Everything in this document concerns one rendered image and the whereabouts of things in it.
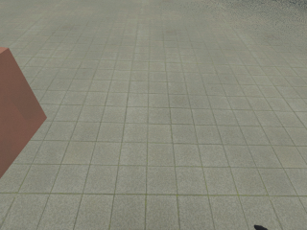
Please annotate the pedestal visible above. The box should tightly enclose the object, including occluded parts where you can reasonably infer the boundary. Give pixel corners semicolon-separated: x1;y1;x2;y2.
0;47;47;178

